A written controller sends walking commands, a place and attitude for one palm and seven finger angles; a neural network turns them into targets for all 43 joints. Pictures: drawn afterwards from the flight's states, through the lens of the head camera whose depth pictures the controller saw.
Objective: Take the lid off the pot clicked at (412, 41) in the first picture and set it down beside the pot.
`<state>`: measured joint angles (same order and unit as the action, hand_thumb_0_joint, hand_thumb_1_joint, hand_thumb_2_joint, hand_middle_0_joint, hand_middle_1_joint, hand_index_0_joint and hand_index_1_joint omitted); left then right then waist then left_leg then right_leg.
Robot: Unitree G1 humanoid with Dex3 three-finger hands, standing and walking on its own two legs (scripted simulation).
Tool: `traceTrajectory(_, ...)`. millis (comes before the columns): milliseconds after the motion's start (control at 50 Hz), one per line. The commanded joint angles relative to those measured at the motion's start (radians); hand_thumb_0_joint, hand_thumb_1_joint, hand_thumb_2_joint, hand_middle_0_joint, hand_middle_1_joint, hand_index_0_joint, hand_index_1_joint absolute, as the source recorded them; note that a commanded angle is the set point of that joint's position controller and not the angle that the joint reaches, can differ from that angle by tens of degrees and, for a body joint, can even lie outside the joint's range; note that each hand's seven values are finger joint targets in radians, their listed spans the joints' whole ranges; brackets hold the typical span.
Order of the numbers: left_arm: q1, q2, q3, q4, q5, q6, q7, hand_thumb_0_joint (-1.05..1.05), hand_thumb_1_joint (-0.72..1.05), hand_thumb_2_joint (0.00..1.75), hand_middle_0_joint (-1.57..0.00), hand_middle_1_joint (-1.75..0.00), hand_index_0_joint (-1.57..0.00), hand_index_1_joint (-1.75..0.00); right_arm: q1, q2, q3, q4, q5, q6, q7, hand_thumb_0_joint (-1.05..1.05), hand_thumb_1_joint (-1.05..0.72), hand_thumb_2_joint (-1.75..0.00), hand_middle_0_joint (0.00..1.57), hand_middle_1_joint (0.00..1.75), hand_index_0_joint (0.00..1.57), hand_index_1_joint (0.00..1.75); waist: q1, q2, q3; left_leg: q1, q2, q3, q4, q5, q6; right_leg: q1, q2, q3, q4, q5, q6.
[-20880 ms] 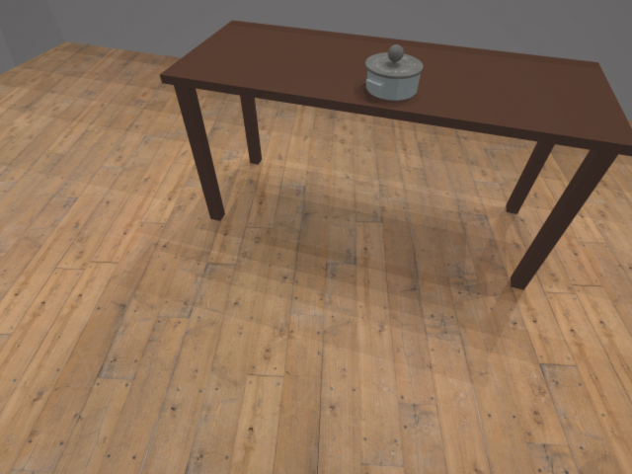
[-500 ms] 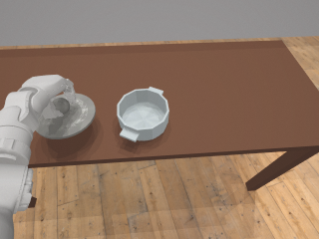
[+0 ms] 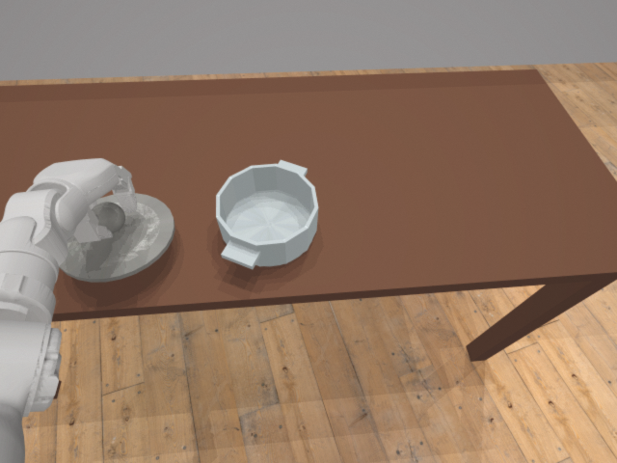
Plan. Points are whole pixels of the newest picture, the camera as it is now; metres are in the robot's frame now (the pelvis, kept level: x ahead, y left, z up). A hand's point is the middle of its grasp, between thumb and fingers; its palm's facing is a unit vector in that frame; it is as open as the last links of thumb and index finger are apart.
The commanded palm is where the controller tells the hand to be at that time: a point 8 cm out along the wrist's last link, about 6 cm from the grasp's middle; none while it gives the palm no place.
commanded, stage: lower the lid onto the table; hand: left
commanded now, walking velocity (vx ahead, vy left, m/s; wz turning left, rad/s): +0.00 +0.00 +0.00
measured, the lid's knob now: (107, 217) +0.46 +0.29 +0.01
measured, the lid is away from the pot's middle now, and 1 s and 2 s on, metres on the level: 0.24 0.24 0.24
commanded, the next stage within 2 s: open the fingers wide in 0.42 s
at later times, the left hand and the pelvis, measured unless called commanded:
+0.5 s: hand (102, 225) +0.44 +0.29 +0.01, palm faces -0.46 -0.07 -0.88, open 7.5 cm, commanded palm +0.45 +0.29 +0.06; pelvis +0.00 +0.00 -0.01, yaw -1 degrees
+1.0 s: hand (99, 229) +0.43 +0.29 +0.01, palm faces -0.44 -0.07 -0.89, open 7.6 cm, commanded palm +0.45 +0.29 +0.06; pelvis -0.01 +0.01 -0.02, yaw -1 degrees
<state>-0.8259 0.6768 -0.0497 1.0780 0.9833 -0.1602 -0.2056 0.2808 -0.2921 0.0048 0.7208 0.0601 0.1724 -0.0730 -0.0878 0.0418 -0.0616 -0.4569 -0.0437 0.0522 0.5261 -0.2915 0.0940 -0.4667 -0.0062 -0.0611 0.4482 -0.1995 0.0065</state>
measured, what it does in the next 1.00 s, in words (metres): stands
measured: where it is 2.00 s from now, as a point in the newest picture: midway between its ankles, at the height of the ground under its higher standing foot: outside the picture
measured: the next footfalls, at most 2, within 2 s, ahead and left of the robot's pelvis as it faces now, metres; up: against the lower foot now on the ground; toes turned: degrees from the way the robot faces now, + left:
none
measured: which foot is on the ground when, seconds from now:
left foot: down 0.00-1.00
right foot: down 0.00-1.00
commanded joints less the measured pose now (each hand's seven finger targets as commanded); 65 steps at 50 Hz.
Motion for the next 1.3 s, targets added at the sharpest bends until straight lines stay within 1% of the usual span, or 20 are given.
traceTrajectory(0, -0.555, 0.344, 0.097, -0.283, -0.017, -0.01, 0.058, 0.0, 0.67, 0.94, -0.87, -1.03, -0.87, -1.04, 0.09, -0.173, -0.061, -0.062, -0.003, -0.023, -0.015, 0.0, -0.9, -0.9, 0.2, 0.3, 0.2, 0.3, -0.015, 0.114, -0.465, 0.366, 0.064, -0.107, 0.01, 0.573, -0.034, 0.073, 0.025, 0.02, 0.007, 0.252, -0.063)
traceTrajectory(40, -0.528, 0.362, 0.115, -0.26, -0.01, -0.017, 0.065, 0.0, 0.67, 0.94, -0.87, -1.03, -0.87, -1.04, 0.097, -0.169, -0.058, -0.06, -0.003, -0.021, -0.017, 0.0, -0.9, -0.9, 0.2, 0.3, 0.2, 0.3, -0.014, 0.131, -0.475, 0.369, 0.061, -0.113, 0.023, 0.608, -0.043, 0.067, 0.03, 0.018, 0.018, 0.257, -0.063)
traceTrajectory(60, -0.526, 0.335, 0.094, -0.24, -0.016, -0.016, 0.063, 0.0, 0.67, 0.94, -0.87, -1.03, -0.87, -1.04, 0.103, -0.168, -0.056, -0.055, -0.004, -0.022, -0.018, 0.0, -0.9, -0.9, 0.2, 0.3, 0.2, 0.3, -0.021, 0.119, -0.463, 0.357, 0.063, -0.11, 0.024, 0.586, -0.04, 0.057, 0.031, 0.016, 0.019, 0.245, -0.061)
traceTrajectory(100, -0.515, 0.38, 0.125, -0.208, -0.02, -0.018, 0.065, 0.0, 0.67, 0.94, -0.87, -1.03, -0.87, -1.04, 0.108, -0.178, -0.054, -0.049, 0.0, -0.024, -0.024, 0.0, -0.9, -0.9, 0.2, 0.3, 0.2, 0.3, -0.024, 0.06, -0.432, 0.296, 0.06, -0.095, 0.025, 0.517, -0.023, 0.069, 0.028, 0.022, 0.019, 0.248, -0.059)
traceTrajectory(240, -0.5, 0.418, 0.156, -0.218, 0.007, -0.025, 0.091, 0.0, 0.67, 0.94, -0.87, -1.03, -0.87, -1.04, 0.126, -0.174, -0.056, -0.048, -0.005, -0.023, -0.027, 0.0, -0.9, -0.9, 0.2, 0.3, 0.2, 0.3, -0.014, 0.124, -0.495, 0.309, 0.057, -0.097, 0.057, 0.599, -0.037, 0.06, 0.033, 0.023, 0.05, 0.281, -0.062)
traceTrajectory(280, -0.464, 0.39, 0.14, -0.178, 0.003, -0.022, 0.094, 0.0, 0.67, 0.94, -0.87, -1.03, -0.87, -1.04, 0.129, -0.173, -0.057, -0.049, -0.007, -0.021, -0.023, 0.0, -0.9, -0.9, 0.2, 0.3, 0.2, 0.3, -0.016, 0.112, -0.469, 0.282, 0.057, -0.094, 0.065, 0.582, -0.037, 0.041, 0.035, 0.019, 0.056, 0.269, -0.061)
traceTrajectory(340, -0.471, 0.422, 0.149, -0.147, 0.007, -0.015, 0.094, 0.0, 0.67, 0.94, -0.87, -1.03, -0.87, -1.04, 0.134, -0.183, -0.053, -0.048, -0.003, -0.012, -0.021, 0.0, -0.9, -0.9, 0.2, 0.3, 0.2, 0.3, -0.021, 0.081, -0.436, 0.207, 0.051, -0.081, 0.069, 0.501, -0.026, 0.045, 0.034, 0.023, 0.066, 0.264, -0.06)
traceTrajectory(400, -0.507, 0.37, 0.111, -0.199, 0.015, -0.022, 0.092, 0.0, 0.67, 0.94, -0.87, -1.03, -0.87, -1.04, 0.144, -0.18, -0.062, -0.048, -0.004, -0.012, -0.019, 0.0, -0.9, -0.9, 0.2, 0.3, 0.2, 0.3, -0.026, 0.14, -0.48, 0.278, 0.059, -0.095, 0.08, 0.561, -0.038, -0.008, 0.036, 0.016, 0.075, 0.244, -0.064)
traceTrajectory(480, -0.484, 0.413, 0.151, -0.167, 0.009, -0.029, 0.091, 0.0, 0.67, 0.94, -0.87, -1.03, -0.87, -1.04, 0.167, -0.18, -0.061, -0.045, -0.009, -0.008, -0.024, 0.0, -0.9, -0.9, 0.2, 0.3, 0.2, 0.3, -0.035, 0.092, -0.496, 0.253, 0.058, -0.095, 0.104, 0.559, -0.03, -0.005, 0.042, 0.015, 0.09, 0.25, -0.058)
traceTrajectory(500, -0.341, 0.344, 0.136, -0.138, -0.001, -0.039, 0.084, 0.0, 0.67, 0.94, -0.87, -1.03, -0.87, -1.04, 0.159, -0.166, -0.067, -0.065, -0.01, -0.009, -0.014, 0.0, -0.9, -0.9, 0.2, 0.3, 0.2, 0.3, -0.006, 0.105, -0.502, 0.266, 0.052, -0.094, 0.105, 0.62, -0.038, 0.004, 0.043, 0.014, 0.091, 0.269, -0.064)
traceTrajectory(540, -0.348, 0.298, 0.099, -0.139, -0.014, -0.04, 0.078, 0.0, 0.64, 0.92, -0.85, -1.03, -0.85, -1.03, 0.149, -0.173, -0.068, -0.055, -0.011, 0.007, -0.004, 0.0, -0.9, -0.9, 0.2, 0.3, 0.2, 0.3, -0.018, 0.095, -0.455, 0.253, 0.061, -0.096, 0.109, 0.587, -0.046, -0.046, 0.044, 0.01, 0.091, 0.231, -0.061)
traceTrajectory(580, -0.409, 0.319, 0.1, -0.16, -0.01, -0.034, 0.083, 0.0, 0.6, 0.9, -0.82, -1.02, -0.82, -1.02, 0.15, -0.178, -0.069, -0.049, -0.009, 0.014, -0.002, 0.0, -0.9, -0.9, 0.2, 0.3, 0.2, 0.3, -0.029, 0.067, -0.442, 0.224, 0.06, -0.093, 0.102, 0.515, -0.034, -0.042, 0.044, 0.013, 0.088, 0.21, -0.061)
traceTrajectory(640, -0.474, 0.395, 0.146, -0.219, 0.009, -0.035, 0.1, 0.0, 0.56, 0.88, -0.78, -1.01, -0.78, -1.01, 0.157, -0.178, -0.068, -0.051, -0.008, 0.014, -0.008, 0.0, -0.9, -0.9, 0.2, 0.3, 0.2, 0.3, -0.025, 0.115, -0.481, 0.257, 0.06, -0.101, 0.098, 0.529, -0.038, -0.034, 0.044, 0.013, 0.093, 0.209, -0.063)
traceTrajectory(760, -0.45, 0.307, 0.085, -0.176, 0.0, -0.02, 0.105, 0.0, 0.46, 0.83, -0.7, -0.99, -0.7, -0.99, 0.151, -0.173, -0.066, -0.05, -0.004, 0.012, 0.0, 0.0, -0.9, -0.9, 0.2, 0.3, 0.2, 0.3, -0.031, 0.118, -0.43, 0.255, 0.067, -0.108, 0.1, 0.514, -0.049, -0.09, 0.044, 0.001, 0.098, 0.167, -0.065)
traceTrajectory(820, -0.449, 0.31, 0.08, -0.129, 0.009, -0.01, 0.108, 0.0, 0.41, 0.8, -0.66, -0.98, -0.66, -0.98, 0.153, -0.176, -0.062, -0.053, -0.001, 0.01, 0.0, 0.0, -0.9, -0.9, 0.2, 0.3, 0.2, 0.3, -0.037, 0.095, -0.401, 0.233, 0.065, -0.11, 0.1, 0.464, -0.048, -0.114, 0.048, 0.001, 0.103, 0.133, -0.064)
traceTrajectory(900, -0.463, 0.353, 0.112, -0.139, 0.012, -0.007, 0.108, 0.0, 0.34, 0.78, -0.61, -0.96, -0.6, -0.96, 0.157, -0.179, -0.06, -0.064, -0.001, 0.002, -0.005, 0.0, -0.9, -0.9, 0.2, 0.3, 0.2, 0.3, -0.028, 0.079, -0.437, 0.213, 0.059, -0.109, 0.097, 0.43, -0.043, -0.081, 0.044, 0.005, 0.109, 0.141, -0.067)
traceTrajectory(980, -0.441, 0.294, 0.07, -0.104, 0.003, 0.0, 0.095, 0.0, 0.27, 0.75, -0.55, -0.94, -0.55, -0.94, 0.163, -0.175, -0.061, -0.063, -0.001, -0.001, -0.004, 0.0, -0.9, -0.9, 0.2, 0.3, 0.2, 0.3, -0.039, 0.056, -0.418, 0.194, 0.058, -0.101, 0.106, 0.412, -0.037, -0.092, 0.046, 0.004, 0.109, 0.137, -0.062)
traceTrajectory(1100, -0.472, 0.331, 0.096, -0.159, 0.01, -0.012, 0.083, 0.0, 0.16, 0.71, -0.48, -0.91, -0.48, -0.91, 0.166, -0.175, -0.063, -0.068, -0.003, 0.001, -0.003, 0.0, -0.9, -0.9, 0.2, 0.3, 0.2, 0.3, -0.025, 0.12, -0.456, 0.244, 0.061, -0.111, 0.114, 0.495, -0.053, -0.101, 0.047, 0.003, 0.116, 0.153, -0.069)
traceTrajectory(1180, -0.435, 0.314, 0.078, -0.088, 0.004, 0.0, 0.083, 0.0, 0.09, 0.69, -0.43, -0.89, -0.43, -0.89, 0.17, -0.178, -0.056, -0.067, 0.0, 0.006, -0.003, 0.0, -0.9, -0.9, 0.2, 0.3, 0.2, 0.3, -0.035, 0.043, -0.394, 0.159, 0.057, -0.101, 0.107, 0.399, -0.04, -0.093, 0.049, 0.002, 0.115, 0.133, -0.062)
traceTrajectory(1280, -0.453, 0.338, 0.108, -0.189, 0.012, -0.013, 0.088, 0.0, 0.0, 0.66, -0.36, -0.86, -0.36, -0.86, 0.176, -0.168, -0.067, -0.074, -0.004, 0.007, 0.001, 0.0, -0.9, -0.9, 0.2, 0.3, 0.2, 0.3, -0.017, 0.133, -0.495, 0.267, 0.063, -0.113, 0.116, 0.55, -0.061, -0.078, 0.05, 0.004, 0.118, 0.179, -0.067)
